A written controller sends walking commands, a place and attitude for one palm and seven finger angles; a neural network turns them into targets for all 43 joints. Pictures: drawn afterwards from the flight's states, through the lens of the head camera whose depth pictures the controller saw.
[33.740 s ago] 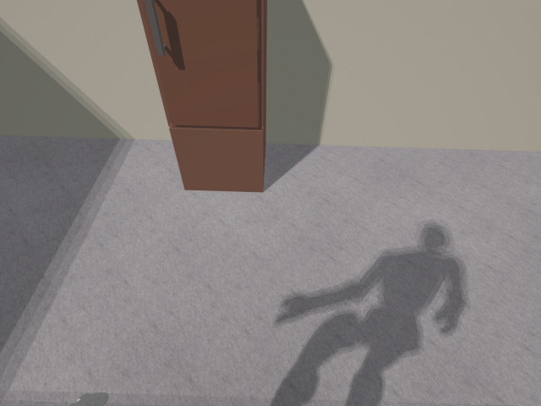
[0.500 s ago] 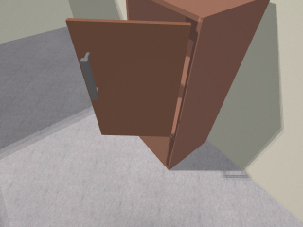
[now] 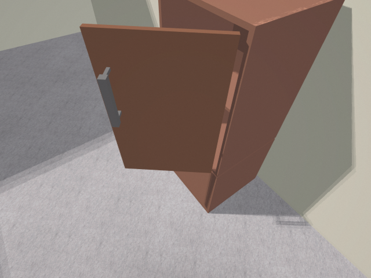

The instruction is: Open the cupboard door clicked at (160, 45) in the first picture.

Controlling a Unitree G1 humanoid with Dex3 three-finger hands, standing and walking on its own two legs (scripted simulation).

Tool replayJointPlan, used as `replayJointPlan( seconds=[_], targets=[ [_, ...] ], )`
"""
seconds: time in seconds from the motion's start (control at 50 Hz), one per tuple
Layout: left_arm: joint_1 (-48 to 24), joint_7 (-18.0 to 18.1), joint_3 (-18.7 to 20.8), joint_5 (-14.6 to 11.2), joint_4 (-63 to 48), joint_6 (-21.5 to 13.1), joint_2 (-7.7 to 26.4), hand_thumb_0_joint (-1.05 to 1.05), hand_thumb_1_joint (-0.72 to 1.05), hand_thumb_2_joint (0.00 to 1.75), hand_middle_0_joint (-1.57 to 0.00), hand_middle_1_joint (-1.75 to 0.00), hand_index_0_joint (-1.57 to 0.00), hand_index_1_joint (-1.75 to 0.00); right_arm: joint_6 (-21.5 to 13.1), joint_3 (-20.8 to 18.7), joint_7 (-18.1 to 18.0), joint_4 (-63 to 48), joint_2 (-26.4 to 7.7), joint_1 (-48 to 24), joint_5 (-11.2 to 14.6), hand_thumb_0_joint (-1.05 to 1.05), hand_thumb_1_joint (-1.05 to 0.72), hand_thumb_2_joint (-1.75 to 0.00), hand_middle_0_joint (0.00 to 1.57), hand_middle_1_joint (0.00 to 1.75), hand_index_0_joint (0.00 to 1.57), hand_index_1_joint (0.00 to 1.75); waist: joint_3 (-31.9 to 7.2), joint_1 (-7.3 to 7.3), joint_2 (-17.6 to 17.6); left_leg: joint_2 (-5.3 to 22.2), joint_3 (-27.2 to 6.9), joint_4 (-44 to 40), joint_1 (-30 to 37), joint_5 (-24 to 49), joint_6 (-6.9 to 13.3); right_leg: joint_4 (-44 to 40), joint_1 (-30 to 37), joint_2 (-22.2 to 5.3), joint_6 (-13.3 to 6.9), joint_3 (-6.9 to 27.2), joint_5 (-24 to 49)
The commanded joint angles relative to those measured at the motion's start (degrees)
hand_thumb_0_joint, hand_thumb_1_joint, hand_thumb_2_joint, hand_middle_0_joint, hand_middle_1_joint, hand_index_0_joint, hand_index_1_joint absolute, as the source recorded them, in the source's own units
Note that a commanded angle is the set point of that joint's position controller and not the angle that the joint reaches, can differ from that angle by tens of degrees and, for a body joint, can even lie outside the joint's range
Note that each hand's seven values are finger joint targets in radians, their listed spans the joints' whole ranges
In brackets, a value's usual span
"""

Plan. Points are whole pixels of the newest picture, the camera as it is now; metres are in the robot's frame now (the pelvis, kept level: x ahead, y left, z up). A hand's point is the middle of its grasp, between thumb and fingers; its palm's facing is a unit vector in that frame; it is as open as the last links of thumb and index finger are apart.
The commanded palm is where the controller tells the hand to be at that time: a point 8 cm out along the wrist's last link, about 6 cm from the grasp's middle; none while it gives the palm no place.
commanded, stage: come to a stop and stand still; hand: left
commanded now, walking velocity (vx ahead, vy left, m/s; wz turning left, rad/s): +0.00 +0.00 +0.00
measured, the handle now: (112, 98) +0.55 +0.25 +0.06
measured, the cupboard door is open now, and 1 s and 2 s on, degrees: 51 51 51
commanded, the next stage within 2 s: look again from close up in 0.20 s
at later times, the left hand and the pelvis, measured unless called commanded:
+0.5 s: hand out of the picture +0.01 +0.20 -0.18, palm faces -0.01 -0.97 -0.22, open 7.4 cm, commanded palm none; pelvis +0.00 +0.02 -0.01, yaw -1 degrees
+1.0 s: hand out of the picture -0.04 +0.22 -0.18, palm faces -0.04 -0.98 -0.22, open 7.4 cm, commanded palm none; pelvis -0.03 +0.03 -0.01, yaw -2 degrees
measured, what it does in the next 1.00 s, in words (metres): stands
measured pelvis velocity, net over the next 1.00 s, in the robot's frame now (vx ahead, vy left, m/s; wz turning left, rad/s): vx -0.03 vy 0.03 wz -0.04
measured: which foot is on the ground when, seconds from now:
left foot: down 0.00-1.00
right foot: down 0.00-1.00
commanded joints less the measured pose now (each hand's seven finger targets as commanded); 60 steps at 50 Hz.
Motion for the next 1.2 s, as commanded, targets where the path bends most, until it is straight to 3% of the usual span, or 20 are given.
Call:
replayJointPlan(
  seconds=[0.0, 0.26, 0.28, 0.3, 0.32, 0.34, 0.4, 0.46, 0.54, 0.62, 0.72, 0.88, 0.92, 0.98, 1.02, 1.08, 1.12, 1.14, 1.16, 1.18],
  targets=[
    [4.94, 0.2, 1.17, -0.28, -0.7, -0.78, 5.85, 0.0, 0.9, 0.9, -0.2, -0.3, -0.2, -0.3, -0.74, -0.82, -0.1, -1.31, -5.27, 3.54, 0.25, 0.0, -0.9, -0.9, 0.2, 0.3, 0.2, 0.3, 1.03, -0.47, 0.43, 3.42, -3.13, -1.12, 6.56, 17.27, 2.32, -4.12, -7.52, -6.49, -0.48, 3.78, 26.81],
    [4.71, 0.19, 1.15, -0.24, -0.89, -0.71, 6.95, 0.0, 0.9, 0.9, -0.2, -0.3, -0.2, -0.3, -0.79, -0.73, -0.15, -1.89, -6.08, 2.23, 0.36, 0.0, -0.9, -0.9, 0.2, 0.3, 0.2, 0.3, 1.14, -0.24, -0.03, 3.28, -2.8, -0.82, 6.7, 19.23, 2.24, -4.28, -5.69, -6.67, 0.03, 2.98, 30.54],
    [8.82, 2.48, 0.8, 1.21, -1.21, -2.84, 7.83, 0.0, 0.9, 0.9, -0.2, -0.3, -0.2, -0.3, -1.98, -0.78, 0.98, -7.23, -8.03, -3.02, 0.7, 0.0, -0.9, -0.9, 0.2, 0.3, 0.2, 0.3, 3.14, 1.33, 3.2, 2.38, 0.48, 12.38, 3.89, 18.49, 1.77, -4.32, -13.67, -8.56, 3.2, 9.09, 49.27],
    [5.03, 2.1, 1.53, 1.41, -4.6, -3.23, 10.3, 0.0, 0.9, 0.9, -0.2, -0.3, -0.2, -0.3, -1.81, -0.62, 1.48, -8.57, -4.6, 1.63, 0.36, 0.0, -0.9, -0.9, 0.2, 0.3, 0.2, 0.3, 1.1, -2.25, 0.82, 1.11, -1.41, 10.45, -2.27, 3.08, 2.98, 0.37, -7.41, -9.96, 0.35, 7.47, 51.48],
    [3.35, 1.8, 1.26, 1.09, -5.58, -3.29, 9.64, 0.0, 0.9, 0.9, -0.2, -0.3, -0.2, -0.3, -1.71, -0.69, 1.38, -8.75, -5.03, 3.9, 0.36, 0.0, -0.9, -0.9, 0.2, 0.3, 0.2, 0.3, -1.06, -2.8, -1.57, 0.95, -1.29, 8.53, -2.58, 1.51, 3.44, 3.19, -6.56, -8.48, -1.31, 6.14, 48.36],
    [3.76, 1.67, 1.62, 1.08, -6.52, -3.51, 9.53, 0.0, 0.9, 0.9, -0.2, -0.3, -0.2, -0.3, -2.31, -0.68, 1.42, -9.16, -5.61, 5.95, -0.11, 0.0, -0.9, -0.9, 0.2, 0.3, 0.2, 0.3, -6.06, -2.36, 0.96, 0.55, -0.78, 7.32, -0.06, 11.3, 3.86, 8.06, -2.55, -7.48, -1.57, 4.34, 54.48],
    [6.22, 1.53, 1.71, 0.24, -7.41, -3.01, 8.86, 0.0, 0.9, 0.9, -0.2, -0.3, -0.2, -0.3, -2.45, -1.2, 0.92, -10.36, -8.01, 5.91, 0.26, 0.0, -0.9, -0.9, 0.2, 0.3, 0.2, 0.3, -8.41, -1.2, 1.21, 3.07, -2.19, 9.79, 4.62, 26.99, 5.34, 10.26, -6.29, -5.36, -0.88, 3.26, 44.35],
    [5.37, 1.31, 1.3, 0.43, -8.37, -1.52, 8.44, 0.0, 0.9, 0.9, -0.2, -0.3, -0.2, -0.3, -1.72, -0.74, 0.84, -11.1, -7.8, 3.61, 0.27, 0.0, -0.9, -0.9, 0.2, 0.3, 0.2, 0.3, -0.92, -0.26, 0.72, 3.48, -3.22, 7.72, 0.67, 20.36, 5.15, 6.46, -10.54, -4.14, -0.93, 3.77, 26.93],
    [4.3, 0.97, 1.07, 0.46, -9.33, -0.44, 8.62, 0.0, 0.9, 0.9, -0.2, -0.3, -0.2, -0.3, -1.6, -0.67, 1.08, -10.84, -7.99, 2.29, 0.09, 0.0, -0.9, -0.9, 0.2, 0.3, 0.2, 0.3, 1.41, 0.29, 1.42, 3.72, -5.02, 3.69, -1.31, 12.84, 5.39, 4.78, -12.27, -2.89, -0.79, 3.63, 11.54],
    [3.01, 0.28, 0.97, 0.44, -9.72, 0.32, 9.82, 0.0, 0.9, 0.9, -0.2, -0.3, -0.2, -0.3, -1.17, -0.85, 1.48, -11.38, -9.29, 1.0, -0.02, 0.0, -0.9, -0.9, 0.2, 0.3, 0.2, 0.3, 4.71, 0.35, 3.79, 3.7, -6.94, -2.88, -4.67, -5.83, 5.16, 2.71, -15.62, -2.28, -0.8, 3.89, -2.5],
    [3.67, -0.28, 0.97, 0.59, -9.51, 0.25, 10.53, 0.0, 0.9, 0.9, -0.2, -0.3, -0.2, -0.3, -1.28, -1.23, 1.68, -11.34, -10.58, 1.04, -0.07, 0.0, -0.9, -0.9, 0.2, 0.3, 0.2, 0.3, 1.94, 0.76, 3.75, 4.54, -8.7, -7.32, -4.33, -12.97, 5.4, 3.2, -14.65, -2.26, -0.72, 3.25, -2.25],
    [4.03, -0.51, 0.77, 0.47, -7.9, -0.85, 11.64, 0.0, 0.9, 0.9, -0.2, -0.3, -0.2, -0.3, -2.09, -1.05, 1.62, -9.76, -10.45, 0.89, 0.43, 0.0, -0.9, -0.9, 0.2, 0.3, 0.2, 0.3, -1.15, 0.37, 0.86, 3.58, -5.33, -2.74, 1.16, 1.08, 4.91, -0.13, -14.6, -4.57, -0.77, 5.81, 5.37],
    [5.38, -0.63, 0.47, 0.54, -6.65, -0.58, 10.19, 0.0, 0.9, 0.9, -0.2, -0.3, -0.2, -0.3, -1.75, -0.61, 1.82, -8.63, -9.03, 2.23, 0.3, 0.0, -0.9, -0.9, 0.2, 0.3, 0.2, 0.3, -0.95, 0.18, 0.69, 3.19, -4.57, -2.42, 1.32, -4.62, 4.61, -0.29, -15.0, -4.46, -0.79, 5.69, -1.15],
    [6.35, -1.07, 0.84, 0.82, -6.1, -0.24, 10.48, 0.0, 0.9, 0.9, -0.2, -0.3, -0.2, -0.3, -1.21, -0.92, 2.22, -8.52, -9.09, 2.0, 0.06, 0.0, -0.9, -0.9, 0.2, 0.3, 0.2, 0.3, 3.9, 0.46, 1.17, 2.33, -4.14, -2.05, -2.96, -14.97, 4.59, -1.35, -17.7, -4.51, -1.83, 7.0, -11.09],
    [7.26, -1.31, 1.13, 0.83, -5.78, -0.31, 10.52, 0.0, 0.9, 0.9, -0.2, -0.3, -0.2, -0.3, -1.19, -1.01, 2.31, -8.8, -8.83, 1.88, -0.03, 0.0, -0.9, -0.9, 0.2, 0.3, 0.2, 0.3, 5.58, 0.6, 1.04, 1.92, -4.0, -0.83, -4.49, -16.26, 4.68, -1.67, -18.85, -4.8, -2.59, 8.23, -13.2],
    [8.41, -1.36, 1.56, 0.81, -5.23, -0.82, 10.89, 0.0, 0.9, 0.9, -0.2, -0.3, -0.2, -0.3, -1.88, -0.87, 2.43, -9.13, -7.83, 2.4, 0.05, 0.0, -0.9, -0.9, 0.2, 0.3, 0.2, 0.3, 5.41, 0.7, -1.95, 0.48, -1.16, 4.22, -5.72, -10.75, 4.47, -2.03, -16.66, -6.61, -3.73, 10.02, -9.07],
    [8.76, -1.21, 1.82, 0.77, -4.72, -1.0, 10.98, 0.0, 0.9, 0.9, -0.2, -0.3, -0.2, -0.3, -2.5, -0.62, 2.26, -9.05, -7.31, 2.78, 0.15, 0.0, -0.9, -0.9, 0.2, 0.3, 0.2, 0.3, 4.92, 0.37, -3.04, -0.06, 0.37, 6.2, -5.2, -4.22, 4.29, -0.13, -15.21, -7.26, -3.75, 9.53, 0.3],
    [8.82, -1.0, 1.79, 0.85, -4.67, -0.95, 10.3, 0.0, 0.9, 0.9, -0.2, -0.3, -0.2, -0.3, -2.69, -0.44, 1.98, -8.63, -7.28, 3.24, 0.23, 0.0, -0.9, -0.9, 0.2, 0.3, 0.2, 0.3, 4.4, 0.18, -2.86, 0.95, -0.13, 5.38, -2.92, 1.96, 4.55, 2.29, -15.09, -6.02, -2.81, 7.38, 7.41],
    [8.66, -0.73, 1.5, 0.84, -4.58, -0.92, 9.08, 0.0, 0.9, 0.9, -0.2, -0.3, -0.2, -0.3, -2.96, -0.39, 1.62, -7.6, -8.14, 4.9, 0.32, 0.0, -0.9, -0.9, 0.2, 0.3, 0.2, 0.3, 2.06, -0.41, 1.86, 2.92, -2.36, 4.13, 1.79, 11.65, 5.28, 6.85, -15.85, -4.47, -1.71, 4.25, 13.49],
    [8.86, -0.39, 1.2, 0.8, -4.54, -0.95, 8.21, 0.0, 0.9, 0.9, -0.2, -0.3, -0.2, -0.3, -3.12, -0.53, 1.16, -6.47, -9.34, 7.1, 0.34, 0.0, -0.9, -0.9, 0.2, 0.3, 0.2, 0.3, -1.12, -0.66, 5.98, 5.84, -5.25, 3.56, 7.11, 23.54, 6.81, 11.23, -16.96, -2.89, -0.46, 1.33, 13.96]
  ],
)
